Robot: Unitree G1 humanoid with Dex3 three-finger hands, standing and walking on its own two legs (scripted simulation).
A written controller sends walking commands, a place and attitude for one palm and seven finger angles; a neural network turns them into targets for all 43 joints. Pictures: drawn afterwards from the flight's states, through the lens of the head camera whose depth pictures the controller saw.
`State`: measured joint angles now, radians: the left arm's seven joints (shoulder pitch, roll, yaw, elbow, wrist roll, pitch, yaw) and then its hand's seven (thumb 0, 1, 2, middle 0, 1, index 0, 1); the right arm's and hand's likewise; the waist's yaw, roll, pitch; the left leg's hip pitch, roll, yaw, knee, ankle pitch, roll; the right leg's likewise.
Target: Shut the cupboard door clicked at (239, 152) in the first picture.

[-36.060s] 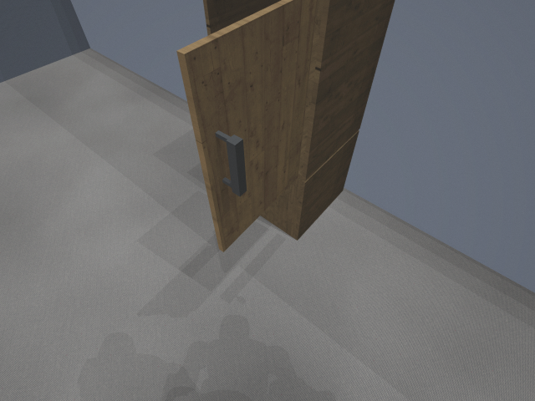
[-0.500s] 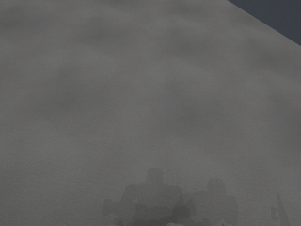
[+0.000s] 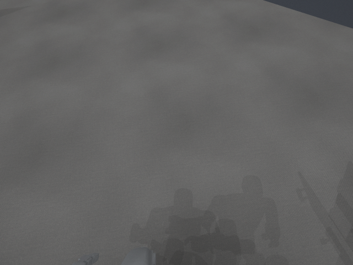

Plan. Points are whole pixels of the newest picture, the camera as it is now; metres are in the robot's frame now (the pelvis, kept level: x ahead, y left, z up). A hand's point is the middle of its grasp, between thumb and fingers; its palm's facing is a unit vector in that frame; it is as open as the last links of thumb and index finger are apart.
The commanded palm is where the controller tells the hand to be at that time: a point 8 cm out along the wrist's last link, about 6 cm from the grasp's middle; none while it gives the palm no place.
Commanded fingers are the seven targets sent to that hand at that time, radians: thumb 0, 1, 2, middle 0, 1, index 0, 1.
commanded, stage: turn to face it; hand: left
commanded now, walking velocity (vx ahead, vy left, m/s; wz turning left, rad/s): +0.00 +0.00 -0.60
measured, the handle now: out of the picture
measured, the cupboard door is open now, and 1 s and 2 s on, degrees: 59 59 59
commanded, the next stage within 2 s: none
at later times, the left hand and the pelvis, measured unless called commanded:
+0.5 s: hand (95, 251) +0.17 +0.23 -0.17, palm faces -0.26 -0.94 -0.20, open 7.4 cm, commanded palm none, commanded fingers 0.00 0.90 0.90 -0.20 -0.30 -0.20 -0.30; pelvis +0.03 +0.04 +0.01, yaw -17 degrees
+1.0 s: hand (135, 231) +0.22 +0.14 -0.17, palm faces -0.56 -0.81 -0.18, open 7.4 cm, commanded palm none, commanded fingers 0.00 0.90 0.90 -0.20 -0.30 -0.20 -0.30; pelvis +0.04 +0.03 +0.00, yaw -34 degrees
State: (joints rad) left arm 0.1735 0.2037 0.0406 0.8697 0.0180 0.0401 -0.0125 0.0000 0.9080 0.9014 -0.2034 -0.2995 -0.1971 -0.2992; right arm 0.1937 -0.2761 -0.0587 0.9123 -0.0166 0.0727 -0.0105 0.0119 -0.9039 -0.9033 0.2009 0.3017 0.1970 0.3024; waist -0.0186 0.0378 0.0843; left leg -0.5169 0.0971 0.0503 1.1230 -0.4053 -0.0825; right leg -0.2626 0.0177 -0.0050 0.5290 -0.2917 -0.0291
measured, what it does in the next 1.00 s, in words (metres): steps on the spot, turning right: left foot, then right foot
